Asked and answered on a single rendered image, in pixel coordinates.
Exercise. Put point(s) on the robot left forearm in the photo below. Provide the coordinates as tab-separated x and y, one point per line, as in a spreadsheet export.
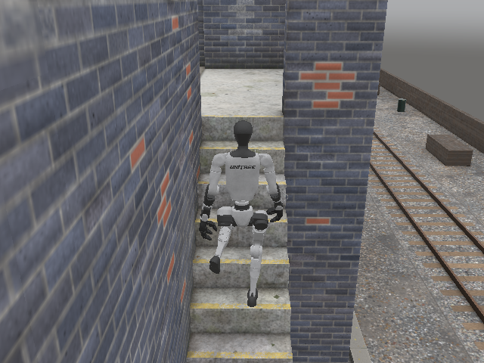
207	205

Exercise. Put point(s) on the left robot upper arm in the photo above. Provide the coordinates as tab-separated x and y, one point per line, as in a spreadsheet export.
215	172

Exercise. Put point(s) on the right robot thigh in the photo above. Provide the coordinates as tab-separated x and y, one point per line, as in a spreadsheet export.
260	224

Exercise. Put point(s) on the robot right shin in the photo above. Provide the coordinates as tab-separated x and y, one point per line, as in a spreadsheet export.
255	267

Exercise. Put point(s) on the robot right hand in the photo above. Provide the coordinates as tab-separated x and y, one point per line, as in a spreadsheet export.
272	210

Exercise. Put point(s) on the right robot upper arm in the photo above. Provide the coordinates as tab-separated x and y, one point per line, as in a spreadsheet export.
269	170

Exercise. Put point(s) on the robot right forearm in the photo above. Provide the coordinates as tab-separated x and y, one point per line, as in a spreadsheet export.
276	199

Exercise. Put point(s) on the robot left hand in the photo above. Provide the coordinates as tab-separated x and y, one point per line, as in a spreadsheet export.
203	229

